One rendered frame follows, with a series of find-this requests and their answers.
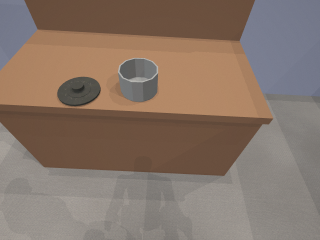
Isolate lid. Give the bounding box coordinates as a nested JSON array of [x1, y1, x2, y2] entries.
[[57, 76, 101, 106]]

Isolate table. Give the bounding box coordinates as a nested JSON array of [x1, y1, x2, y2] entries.
[[0, 0, 274, 176]]

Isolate pot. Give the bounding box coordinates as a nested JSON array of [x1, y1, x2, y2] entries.
[[118, 58, 158, 102]]

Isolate knob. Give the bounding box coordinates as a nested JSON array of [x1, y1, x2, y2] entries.
[[71, 81, 85, 92]]

